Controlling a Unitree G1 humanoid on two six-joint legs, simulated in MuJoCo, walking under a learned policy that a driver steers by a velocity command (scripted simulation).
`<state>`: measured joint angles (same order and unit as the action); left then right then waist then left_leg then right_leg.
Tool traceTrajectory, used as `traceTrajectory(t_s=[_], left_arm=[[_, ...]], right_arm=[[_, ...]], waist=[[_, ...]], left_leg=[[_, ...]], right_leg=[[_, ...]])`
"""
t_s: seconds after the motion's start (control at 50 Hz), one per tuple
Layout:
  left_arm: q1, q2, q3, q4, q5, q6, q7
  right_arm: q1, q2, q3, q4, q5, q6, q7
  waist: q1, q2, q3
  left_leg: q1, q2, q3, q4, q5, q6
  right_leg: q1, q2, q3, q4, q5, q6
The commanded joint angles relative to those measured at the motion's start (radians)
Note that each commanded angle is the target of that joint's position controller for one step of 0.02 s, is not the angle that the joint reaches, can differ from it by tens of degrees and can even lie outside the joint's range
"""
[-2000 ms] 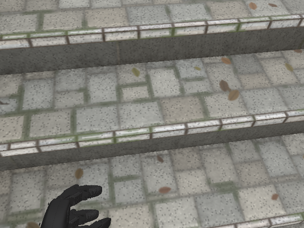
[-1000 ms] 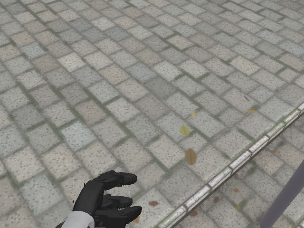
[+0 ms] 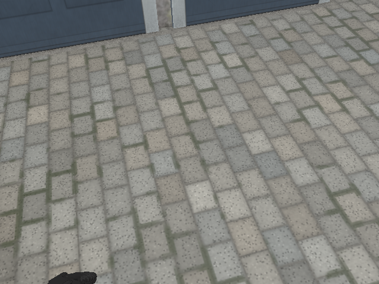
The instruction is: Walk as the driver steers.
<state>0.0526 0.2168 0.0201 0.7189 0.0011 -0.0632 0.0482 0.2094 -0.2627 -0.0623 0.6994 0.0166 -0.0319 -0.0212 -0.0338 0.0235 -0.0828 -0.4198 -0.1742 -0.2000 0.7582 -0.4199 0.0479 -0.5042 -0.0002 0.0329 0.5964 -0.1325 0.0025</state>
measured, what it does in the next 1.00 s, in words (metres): steps on the spot, turning left: left foot, then right foot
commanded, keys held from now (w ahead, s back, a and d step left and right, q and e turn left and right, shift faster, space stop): q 0.94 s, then no key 0.06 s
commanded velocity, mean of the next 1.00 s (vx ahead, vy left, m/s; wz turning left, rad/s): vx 0.01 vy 0.00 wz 0.59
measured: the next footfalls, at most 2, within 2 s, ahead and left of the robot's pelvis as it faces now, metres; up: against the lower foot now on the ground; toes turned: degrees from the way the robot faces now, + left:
left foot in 0.40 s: +0.04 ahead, +0.14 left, +0.00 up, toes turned +18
right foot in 0.82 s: +0.13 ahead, -0.07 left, +0.00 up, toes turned +33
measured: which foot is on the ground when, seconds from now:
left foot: up 0.00-0.38, down 0.40-0.82, up 0.84-1.00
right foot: down 0.00-0.40, up 0.42-0.80, down 0.82-1.00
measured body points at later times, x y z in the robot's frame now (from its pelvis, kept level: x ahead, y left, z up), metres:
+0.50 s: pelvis +0.00 +0.02 +0.01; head +0.01 +0.05 +0.45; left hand +0.06 +0.33 -0.11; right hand +0.23 -0.17 -0.07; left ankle +0.00 +0.13 -0.72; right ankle +0.07 -0.12 -0.65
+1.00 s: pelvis +0.02 -0.01 +0.02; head +0.05 -0.01 +0.47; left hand +0.01 +0.29 -0.06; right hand +0.32 -0.13 -0.07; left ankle -0.05 +0.10 -0.62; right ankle +0.09 -0.09 -0.72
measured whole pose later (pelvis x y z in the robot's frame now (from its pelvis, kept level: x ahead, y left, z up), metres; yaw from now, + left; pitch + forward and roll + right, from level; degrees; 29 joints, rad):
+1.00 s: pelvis +0.02 -0.01 +0.02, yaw +36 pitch +2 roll +0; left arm 0.16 0.20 0.03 0.62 0.02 0.00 0.06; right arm 0.19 -0.30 -0.07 0.58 0.02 0.06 -0.01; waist 0.02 0.05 0.01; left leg -0.62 -0.03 -0.06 1.23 -0.41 -0.07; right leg -0.31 -0.01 -0.06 0.55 -0.27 -0.02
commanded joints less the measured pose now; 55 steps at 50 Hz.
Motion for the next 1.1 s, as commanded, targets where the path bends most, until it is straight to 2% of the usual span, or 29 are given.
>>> traceTrajectory(t_s=[0.02,0.04,0.06,0.08,0.14,0.18,0.26,0.32,0.38,0.4,0.42,0.44,0.46,0.5,0.54,0.58,0.64,0.72,0.76,0.8,0.82,0.84,0.86,0.88,0.9,0.92,0.98,1.04,1.1], left_arm=[[0.144,0.155,0.058,-0.097,0.048,0.004,0.018],[0.101,0.159,0.061,-0.128,0.039,-0.001,0.025],[0.079,0.123,0.053,-0.143,0.029,0.003,0.035],[0.031,0.085,0.039,-0.165,0.021,0.011,0.05],[0.02,0.1,0.032,-0.165,0.025,0.027,0.054],[0.075,0.102,0.037,-0.145,0.037,0.028,0.046],[0.094,0.161,0.064,-0.127,0.014,0.043,0.04],[0.086,0.195,0.081,-0.118,0.001,0.06,0.02],[0.105,0.17,0.077,-0.077,-0.018,0.069,0.004],[0.142,0.134,0.073,-0.056,-0.015,0.071,-0.004],[0.131,0.068,0.054,-0.08,0.009,0.07,-0.017],[0.014,0.101,0.062,-0.134,0.002,0.064,0.001],[-0.027,0.128,0.069,-0.136,-0.011,0.063,0.004],[0.005,0.136,0.074,-0.115,-0.002,0.065,0.009],[0.019,0.14,0.078,-0.123,0.005,0.064,0.017],[0.042,0.125,0.072,-0.119,0.008,0.066,0.017],[0.0,0.073,0.034,-0.145,0.009,0.064,0.005],[-0.028,0.052,0.015,-0.165,-0.009,0.054,-0.023],[-0.005,0.074,0.026,-0.161,-0.022,0.05,-0.034],[0.066,0.082,0.04,-0.14,-0.022,0.04,-0.034],[0.096,0.111,0.054,-0.14,-0.008,0.04,-0.026],[0.15,0.186,0.071,-0.141,0.024,0.043,-0.019],[0.108,0.221,0.083,-0.134,0.052,0.051,-0.015],[0.085,0.17,0.074,-0.173,0.048,0.043,-0.008],[0.045,0.106,0.056,-0.183,0.035,0.04,0.004],[0.015,0.092,0.046,-0.19,0.021,0.038,0.012],[0.016,0.096,0.034,-0.185,0.01,0.049,0.018],[0.042,0.111,0.035,-0.182,0.004,0.067,0.007],[0.072,0.163,0.051,-0.168,-0.001,0.079,-0.008]], right_arm=[[0.083,-0.075,-0.017,-0.078,-0.024,0.006,0.013],[0.078,-0.102,-0.021,-0.098,0.0,0.013,0.019],[0.025,-0.111,-0.02,-0.089,0.01,0.033,0.013],[-0.011,-0.115,-0.023,-0.1,-0.003,0.055,0.006],[-0.012,-0.077,-0.015,-0.139,-0.009,0.077,0.001],[-0.027,-0.06,-0.004,-0.152,-0.002,0.064,-0.004],[-0.084,-0.008,0.028,-0.188,-0.004,0.056,0.012],[-0.058,-0.046,0.015,-0.179,-0.005,0.071,0.027],[0.045,-0.068,-0.008,-0.141,-0.01,0.08,0.039],[0.095,-0.114,-0.027,-0.14,-0.019,0.076,0.038],[0.12,-0.228,-0.054,-0.175,-0.023,0.072,0.025],[0.114,-0.257,-0.061,-0.216,-0.054,0.054,0.021],[0.067,-0.2,-0.046,-0.232,-0.056,0.039,0.017],[-0.038,-0.137,-0.026,-0.261,-0.039,0.032,0.003],[-0.09,-0.1,-0.011,-0.274,-0.032,0.035,-0.012],[-0.079,-0.097,-0.008,-0.271,-0.029,0.031,-0.019],[-0.034,-0.1,-0.012,-0.268,-0.023,0.046,-0.038],[-0.017,-0.133,-0.032,-0.274,-0.011,0.062,-0.018],[-0.046,-0.151,-0.038,-0.277,0.003,0.059,0.0],[-0.071,-0.133,-0.033,-0.267,0.026,0.064,0.0],[-0.078,-0.105,-0.029,-0.261,0.028,0.063,-0.002],[-0.051,-0.031,-0.008,-0.262,0.018,0.056,0.003],[-0.056,-0.083,-0.024,-0.272,0.018,0.05,0.003],[-0.042,-0.174,-0.054,-0.255,0.001,0.048,0.004],[-0.042,-0.181,-0.06,-0.231,0.008,0.056,0.009],[-0.034,-0.149,-0.05,-0.212,0.011,0.064,0.006],[-0.085,-0.06,-0.011,-0.21,-0.002,0.08,0.01],[-0.132,0.011,0.032,-0.219,-0.002,0.071,0.022],[-0.11,-0.034,0.023,-0.202,-0.007,0.065,0.038]], waist=[[0.031,-0.276,-0.179],[0.021,-0.283,-0.21],[0.038,-0.178,-0.174],[0.033,-0.096,-0.112],[0.017,-0.139,-0.031],[0.038,-0.143,-0.046],[0.059,-0.173,-0.06],[0.067,-0.202,-0.031],[0.031,-0.188,0.004],[0.02,-0.074,0.014],[0.035,0.231,0.036],[-0.034,0.266,0.009],[-0.029,0.186,0.031],[0.023,0.13,0.047],[0.055,0.124,0.024],[0.059,0.112,-0.021],[0.028,0.106,-0.047],[0.001,0.152,-0.046],[0.012,0.188,-0.021],[0.06,0.186,-0.026],[0.075,0.136,-0.026],[0.06,-0.086,-0.092],[0.037,-0.375,-0.014],[0.053,-0.302,0.0],[0.043,-0.227,0.033],[0.023,-0.175,0.049],[0.043,-0.125,0.055],[0.074,-0.145,-0.011],[0.086,-0.199,-0.005]], left_leg=[[-0.36,0.054,0.055,0.418,-0.253,-0.065],[-0.412,0.097,0.079,0.536,-0.21,-0.096],[-0.429,0.151,0.091,0.616,-0.105,-0.113],[-0.41,0.181,0.077,0.631,-0.009,-0.116],[-0.333,0.178,0.144,0.642,0.099,-0.14],[-0.336,0.196,0.16,0.586,0.107,-0.144],[-0.216,0.231,0.208,0.323,0.026,-0.119],[-0.068,0.221,0.27,0.128,0.006,-0.082],[0.141,0.162,0.322,-0.2,0.13,-0.006],[0.276,0.206,0.189,-0.293,0.235,0.037],[0.404,0.462,-0.196,-0.357,0.422,0.14],[0.264,0.551,-0.378,-0.429,0.311,0.284],[0.231,0.501,-0.327,-0.444,0.194,0.278],[0.183,0.421,-0.241,-0.421,0.103,0.197],[0.107,0.366,-0.171,-0.396,0.203,0.173],[0.113,0.353,-0.146,-0.355,0.338,0.177],[0.185,0.341,-0.165,-0.321,0.388,0.173],[0.179,0.342,-0.231,-0.319,0.323,0.187],[0.156,0.341,-0.276,-0.313,0.363,0.19],[0.14,0.294,-0.277,-0.264,0.421,0.15],[0.041,0.244,-0.234,-0.193,0.353,0.102],[-0.122,0.148,-0.093,0.045,0.091,0.029],[-0.324,0.053,0.107,0.207,-0.225,-0.053],[-0.319,0.139,0.092,0.416,-0.192,-0.101],[-0.324,0.16,0.091,0.513,-0.123,-0.12],[-0.323,0.176,0.093,0.554,-0.064,-0.121],[-0.325,0.164,0.145,0.508,0.043,-0.125],[-0.191,0.176,0.205,0.224,-0.011,-0.127],[-0.063,0.174,0.252,0.021,-0.009,-0.112]], right_leg=[[0.521,-0.451,0.535,-0.161,0.657,-0.25],[0.551,-0.476,0.54,-0.148,0.547,-0.306],[0.47,-0.399,0.473,-0.173,0.264,-0.276],[0.353,-0.326,0.375,-0.203,0.033,-0.227],[0.22,-0.227,0.148,-0.255,0.022,-0.202],[0.267,-0.238,0.107,-0.255,0.043,-0.221],[0.295,-0.27,0.046,-0.243,-0.04,-0.238],[0.247,-0.307,0.024,-0.245,-0.128,-0.23],[0.18,-0.274,-0.059,-0.132,-0.122,-0.149],[0.055,-0.223,-0.136,0.024,-0.204,-0.069],[-0.243,-0.095,-0.225,0.381,-0.492,0.044],[-0.308,-0.024,-0.045,0.533,-0.522,0.07],[-0.318,-0.04,0.014,0.64,-0.436,0.072],[-0.316,-0.059,0.046,0.686,-0.291,0.07],[-0.237,-0.034,0.034,0.7,-0.199,0.079],[-0.205,-0.009,0.023,0.713,-0.148,0.083],[-0.213,0.002,0.016,0.563,-0.136,0.072],[-0.053,0.027,0.003,0.295,-0.294,0.038],[0.027,0.035,0.004,0.159,-0.32,0.029],[0.171,0.043,-0.002,-0.113,-0.143,0.014],[0.296,-0.008,0.036,-0.177,-0.025,-0.012],[0.486,-0.221,0.212,-0.188,0.189,-0.092],[0.404,-0.404,0.442,-0.254,0.238,-0.262],[0.363,-0.403,0.441,-0.266,0.164,-0.303],[0.327,-0.346,0.354,-0.254,0.076,-0.263],[0.296,-0.29,0.283,-0.261,-0.022,-0.226],[0.297,-0.213,0.151,-0.254,0.028,-0.216],[0.349,-0.199,0.09,-0.233,0.016,-0.222],[0.318,-0.237,0.112,-0.224,-0.01,-0.24]])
